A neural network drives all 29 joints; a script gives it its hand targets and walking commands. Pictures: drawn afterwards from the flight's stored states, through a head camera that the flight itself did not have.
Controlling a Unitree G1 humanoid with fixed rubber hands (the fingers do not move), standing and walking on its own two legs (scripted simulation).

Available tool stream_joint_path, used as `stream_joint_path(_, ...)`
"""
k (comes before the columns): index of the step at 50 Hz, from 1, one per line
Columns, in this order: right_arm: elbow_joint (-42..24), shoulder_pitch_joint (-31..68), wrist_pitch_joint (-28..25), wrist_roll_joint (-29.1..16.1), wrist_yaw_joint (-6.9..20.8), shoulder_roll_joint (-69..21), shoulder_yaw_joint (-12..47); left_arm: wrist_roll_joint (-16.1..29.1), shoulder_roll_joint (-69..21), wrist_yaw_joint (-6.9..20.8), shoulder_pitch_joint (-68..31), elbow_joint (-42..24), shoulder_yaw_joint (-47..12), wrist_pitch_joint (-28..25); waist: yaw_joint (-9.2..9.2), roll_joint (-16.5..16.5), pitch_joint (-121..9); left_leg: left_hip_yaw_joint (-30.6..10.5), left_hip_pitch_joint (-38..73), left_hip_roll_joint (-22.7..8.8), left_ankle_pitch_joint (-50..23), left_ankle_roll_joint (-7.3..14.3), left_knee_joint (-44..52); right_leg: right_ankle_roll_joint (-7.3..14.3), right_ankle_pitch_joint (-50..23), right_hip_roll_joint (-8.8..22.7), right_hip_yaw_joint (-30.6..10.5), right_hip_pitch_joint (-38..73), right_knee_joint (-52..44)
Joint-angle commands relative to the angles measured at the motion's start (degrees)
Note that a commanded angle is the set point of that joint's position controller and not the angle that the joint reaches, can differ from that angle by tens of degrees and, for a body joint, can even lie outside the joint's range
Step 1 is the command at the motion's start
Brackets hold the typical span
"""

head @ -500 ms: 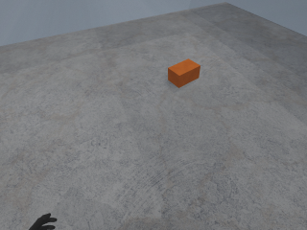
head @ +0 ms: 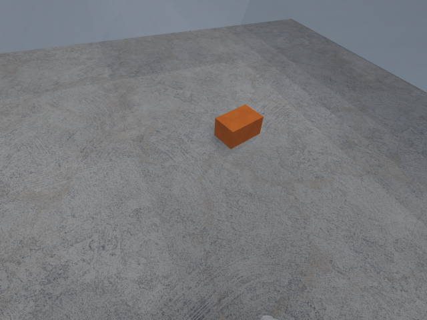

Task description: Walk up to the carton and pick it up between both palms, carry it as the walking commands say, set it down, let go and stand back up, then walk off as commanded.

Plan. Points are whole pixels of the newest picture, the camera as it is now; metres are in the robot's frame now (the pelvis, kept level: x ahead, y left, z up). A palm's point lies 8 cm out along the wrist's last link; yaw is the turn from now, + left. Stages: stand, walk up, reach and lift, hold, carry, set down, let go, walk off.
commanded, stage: walk up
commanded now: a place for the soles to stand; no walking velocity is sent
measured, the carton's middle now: (238, 126) +1.52 -0.18 -0.70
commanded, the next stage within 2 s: none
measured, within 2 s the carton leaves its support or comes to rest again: neither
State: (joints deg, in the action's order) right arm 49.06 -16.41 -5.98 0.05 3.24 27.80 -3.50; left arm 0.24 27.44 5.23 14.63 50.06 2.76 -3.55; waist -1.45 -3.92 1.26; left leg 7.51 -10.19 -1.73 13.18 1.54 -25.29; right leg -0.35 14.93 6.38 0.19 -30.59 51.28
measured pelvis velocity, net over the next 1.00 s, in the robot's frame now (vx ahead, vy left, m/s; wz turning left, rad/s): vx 0.46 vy -0.03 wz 0.00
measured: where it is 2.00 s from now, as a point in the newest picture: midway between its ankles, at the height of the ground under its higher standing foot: (223, 211)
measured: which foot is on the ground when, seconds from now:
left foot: down 0.00-0.22, up 0.24-0.62, down 0.64-1.00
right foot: up 0.00-0.18, down 0.20-0.64, up 0.66-1.00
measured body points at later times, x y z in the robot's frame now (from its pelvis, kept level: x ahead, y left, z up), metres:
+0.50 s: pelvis +0.25 -0.05 +0.00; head +0.25 -0.06 +0.45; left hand +0.29 +0.31 -0.08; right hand +0.37 -0.38 -0.10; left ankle +0.39 +0.10 -0.70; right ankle +0.23 -0.15 -0.74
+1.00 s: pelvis +0.46 -0.03 +0.00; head +0.46 -0.03 +0.45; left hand +0.57 +0.31 -0.09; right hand +0.51 -0.39 -0.08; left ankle +0.44 +0.09 -0.74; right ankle +0.60 -0.18 -0.71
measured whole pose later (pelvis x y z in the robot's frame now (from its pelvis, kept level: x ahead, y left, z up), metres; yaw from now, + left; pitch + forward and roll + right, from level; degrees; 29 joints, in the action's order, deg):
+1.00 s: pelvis +0.46 -0.03 +0.00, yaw +0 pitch -2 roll +1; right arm 48.8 -19.5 -5.2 0.2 3.0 29.5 -3.9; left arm -0.6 27.5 5.8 13.8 50.7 4.0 -2.3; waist -2.6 -0.7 1.3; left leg 7.1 -6.5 -1.9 15.2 1.2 -23.9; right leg -0.2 9.6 6.5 2.2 -28.4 38.3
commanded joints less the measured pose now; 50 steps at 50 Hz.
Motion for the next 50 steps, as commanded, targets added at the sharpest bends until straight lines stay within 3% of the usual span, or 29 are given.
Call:
stream_joint_path(1,-3.59,1.83,-1.44,-0.01,-0.24,14.52,-4.1,-0.65,8.67,1.2,-6.66,-3.78,3.26,-0.27,-0.51,12.51,3.93,-9.5,-4.88,-13.53,12.57,10.23,16.96,-0.39,-6.93,1.3,2.0,0.64,-11.08)
stream_joint_path(4,-3.09,1.23,-1.11,-0.35,-0.24,14.52,-4.02,-0.7,7.89,1.49,-9.63,-3.25,3.45,-0.32,-0.62,9.59,2.55,-7.63,-4.01,-12.79,8.41,8.95,14.36,0.73,-10.59,-0.68,4.21,5.31,-15.79)
stream_joint_path(7,-2.69,0.46,-0.53,-0.59,-0.5,14.73,-3.96,-0.55,7.64,1.26,-9.69,-2.62,3.64,-0.58,0.35,8.28,0.87,-6.99,-2.81,-13.7,2.71,8.41,8.26,1.98,-7.58,-2.1,5.13,9.81,-18.13)
stream_joint_path(8,-2.68,0.49,-0.36,-0.66,-0.64,14.44,-3.71,-0.53,8.05,0.98,-7.54,-1.82,3.86,-0.79,1.95,6.67,-0.39,-5.78,-3.61,-13.08,-1.39,7.53,3.42,2.6,-6.35,-3.11,5.22,14.74,-20.36)
stream_joint_path(9,-2.88,-0.35,-0.31,-0.49,-0.78,12.59,-2.86,-0.68,9.83,0.31,-1.67,-0.3,4.65,-1.27,5.03,2.01,-4.04,-2.81,-6.94,-10.48,-7.85,5.7,-8.06,4.06,-2.68,-3.72,3.67,25.24,-22.74)
stream_joint_path(10,-3.48,-2.76,-0.43,-0.49,-0.78,8.54,-1.37,-1.27,14.73,-0.79,8.73,1.71,6.47,-1.9,9.51,-11.45,-10.46,0.6,-17.22,-4.85,-4.32,3.32,-29.22,7.03,8.1,4.34,-9.91,39.51,-27.8)
stream_joint_path(11,-4.75,-5.04,-0.45,-1.14,-0.84,6.62,-0.3,-0.8,19.85,-1.75,10.16,0.36,6.96,-2.43,8.55,-18.47,-10.99,-4.93,-30.37,0.76,14.67,0.81,-40.87,10.61,10.09,17.8,-33.86,46.54,-34.87)
stream_joint_path(12,-3.74,-2.52,0.17,-0.79,-1.61,11.18,-1.28,0.09,20.18,-2.34,7.59,-0.42,6.7,-2.53,8.24,-7.59,-6.67,-9.45,-33.26,0.55,13.42,0.42,-44.83,12.64,4.85,19.65,-35.35,43.05,-37.0)
stream_joint_path(13,-2.56,-0.6,0.21,0.03,-1.91,12.99,-1.83,0.83,17.02,-2.48,3.03,-1.29,6.22,-2.4,6.27,-1.37,-5.65,-10.26,-32.17,-2.51,9.05,0.73,-45.17,12.95,-5.47,15.64,-27.76,40.49,-33.99)
stream_joint_path(14,-1.93,-1.03,0.36,-0.21,-1.88,11.69,-1.31,1.17,14.5,-2.85,1.58,-2.12,6.13,-2.31,5.21,-1.2,-4.25,-11.49,-31.12,-4.18,6.2,0.63,-42.84,11.76,-14.07,12.56,-19.09,37.59,-32.84)
stream_joint_path(15,-1.39,-2.2,0.77,-0.37,-1.54,10.92,-1.36,1.1,12.99,-3.05,0.47,-2.85,5.46,-2.29,3.83,-2.95,-3.0,-11.98,-27.84,-4.95,5.61,0.07,-40.07,10.83,-17.88,10.69,-13.6,32.27,-32.96)
stream_joint_path(16,-1.19,-2.79,1.25,-0.41,-1.04,10.54,-1.29,1.15,11.96,-2.95,-0.57,-3.45,4.82,-2.38,2.44,-4.5,-2.02,-10.57,-24.4,-5.34,4.39,-0.53,-36.52,10.59,-19.98,8.71,-8.4,27.13,-33.94)
stream_joint_path(17,-1.58,-1.88,1.74,-0.29,-0.58,10.11,-1.31,1.04,11.46,-2.77,-0.22,-3.38,4.39,-2.41,2.03,-4.25,-0.47,-9.8,-22.48,-5.35,2.49,-1.07,-32.59,10.84,-16.16,7.65,-6.02,22.89,-35.42)
stream_joint_path(20,-2.28,2.09,2.24,0.54,0.88,8.82,-1.45,0.3,12.38,-2.34,-0.39,-4.66,4.64,-2.9,2.64,-4.98,2.43,-6.75,-20.75,-5.17,-0.18,-2.4,-21.77,12.58,-6.14,7.22,-3.39,18.47,-39.14)
stream_joint_path(27,-3.9,10.23,1.83,0.38,2.0,7.28,-2.36,-0.43,13.67,-1.81,0.97,-5.42,4.59,-2.8,3.73,-1.63,2.15,-4.13,-12.66,-4.45,-9.69,-1.43,-8.89,11.01,6.19,8.2,-2.47,16.29,-39.3)
stream_joint_path(29,-3.19,8.59,1.52,0.27,1.87,7.48,-2.64,-0.57,13.54,-1.99,0.61,-5.45,4.3,-2.52,2.38,0.17,1.96,-3.81,-7.69,-3.46,-8.55,-0.77,-6.54,10.59,1.97,8.06,-1.74,15.25,-35.47)
stream_joint_path(31,-0.12,-1.22,0.81,0.69,0.84,9.95,-3.52,-0.62,10.8,-2.26,1.99,-5.77,3.08,-2.27,-2.12,8.31,-4.01,-2.77,7.7,-0.38,0.05,1.99,-2.33,7.84,-11.64,3.48,3.39,12.83,-17.77)
stream_joint_path(32,0.68,-8.23,0.4,1.88,-0.11,14.09,-4.9,0.03,6.87,-2.48,5.21,-5.97,1.63,-2.11,-5.14,19.59,-9.15,-17.24,18.4,-10.9,8.97,6.14,4.04,4.96,-7.33,-1.35,7.44,3.72,0.53)
stream_joint_path(33,-0.81,-9.71,0.04,1.29,-0.97,17.83,-5.39,0.09,4.74,-2.62,6.01,-6.89,0.86,-2.13,-4.83,25.48,-9.7,-37.77,25.15,-22.92,10.27,9.97,7.87,2.91,16.12,-8.23,2.22,-10.25,11.65)
stream_joint_path(34,-2.0,-6.35,0.2,-0.56,-1.43,17.43,-5.18,-0.48,10.02,-3.21,6.22,-5.21,2.1,-1.54,-3.48,13.51,-5.78,-39.25,20.04,-24.95,5.79,12.95,7.84,3.12,14.0,-5.86,-3.09,-12.52,15.67)
stream_joint_path(35,-2.13,-3.63,0.15,-1.23,-1.4,14.56,-4.78,-0.23,12.09,-3.41,5.77,-3.97,2.56,-1.16,-3.01,8.82,-4.71,-32.9,16.82,-21.78,2.13,12.85,7.33,3.43,9.38,-2.46,-4.12,-10.45,15.04)
stream_joint_path(37,-3.12,-0.26,0.06,-0.6,-1.62,11.24,-3.26,-0.11,10.66,-3.0,6.47,-2.95,2.45,-0.97,-0.18,8.66,-3.13,-20.7,7.95,-15.84,-4.92,8.37,8.6,2.47,4.72,-1.14,-5.69,-3.88,10.73)
stream_joint_path(39,-4.4,2.22,-0.16,-0.66,-1.24,11.03,-3.06,0.12,10.03,-1.93,7.68,-2.17,2.92,-0.12,1.5,11.35,-1.36,-14.11,-0.6,-12.6,1.77,7.78,11.08,1.43,2.23,-0.46,-2.52,1.07,7.14)
stream_joint_path(41,-4.7,3.22,-0.17,-0.01,-1.06,12.23,-3.4,0.09,9.16,-1.09,5.36,-3.09,3.05,0.39,1.53,13.96,2.09,-12.19,-5.03,-12.64,10.68,9.04,14.69,-0.11,0.51,0.18,-0.8,0.96,1.96)
stream_joint_path(43,-4.95,2.46,-0.45,0.37,-0.85,13.46,-3.73,-0.33,8.72,-0.34,1.6,-3.84,3.25,0.56,0.66,14.39,4.42,-12.27,-6.47,-13.87,14.26,10.35,17.02,-0.85,-1.83,0.91,0.56,0.24,-3.48)
stream_joint_path(45,-4.52,0.9,-0.57,0.36,-0.67,14.19,-3.97,-0.73,8.39,0.18,-2.25,-4.0,3.41,0.43,-0.44,13.0,4.82,-11.76,-6.62,-13.95,14.89,10.45,17.14,-0.56,-4.53,0.83,1.5,1.73,-9.08)
stream_joint_path(50,-4.2,0.41,0.07,-0.34,-0.52,14.36,-3.85,-0.79,7.89,0.62,-5.76,-3.08,3.67,-0.09,-0.34,9.18,2.75,-9.88,-5.32,-13.46,12.25,9.26,12.4,0.96,-6.49,-1.59,4.38,7.78,-16.25)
